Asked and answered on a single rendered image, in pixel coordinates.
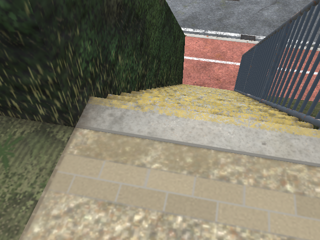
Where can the stairs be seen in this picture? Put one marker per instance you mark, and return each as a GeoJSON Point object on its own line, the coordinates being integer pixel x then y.
{"type": "Point", "coordinates": [211, 101]}

